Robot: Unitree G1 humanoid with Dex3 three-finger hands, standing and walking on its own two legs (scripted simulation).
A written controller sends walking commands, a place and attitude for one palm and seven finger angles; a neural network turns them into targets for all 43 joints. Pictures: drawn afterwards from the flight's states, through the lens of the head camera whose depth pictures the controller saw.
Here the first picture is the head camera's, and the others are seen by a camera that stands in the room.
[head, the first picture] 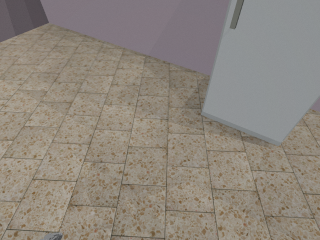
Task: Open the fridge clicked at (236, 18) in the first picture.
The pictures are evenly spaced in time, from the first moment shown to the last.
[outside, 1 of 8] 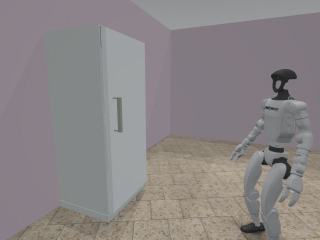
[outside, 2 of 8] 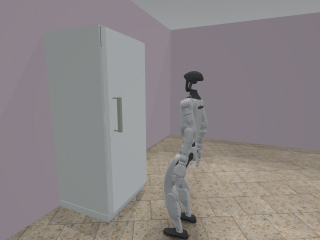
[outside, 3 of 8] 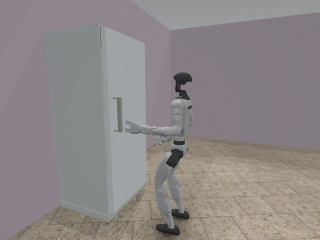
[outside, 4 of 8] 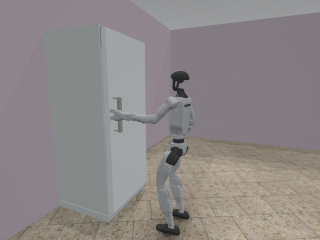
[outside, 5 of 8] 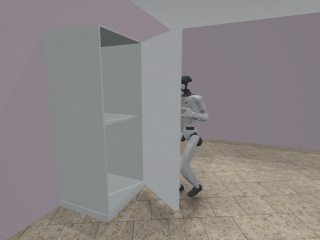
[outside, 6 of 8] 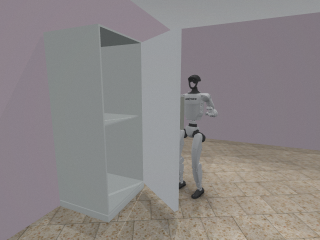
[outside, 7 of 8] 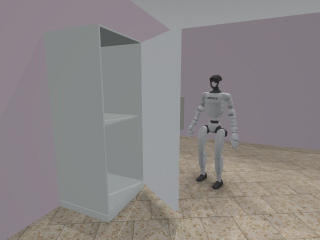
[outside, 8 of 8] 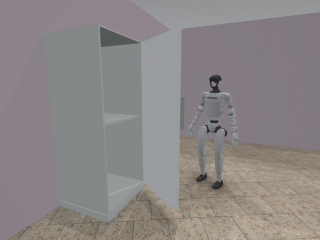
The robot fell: no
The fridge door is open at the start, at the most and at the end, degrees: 0 61 55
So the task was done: yes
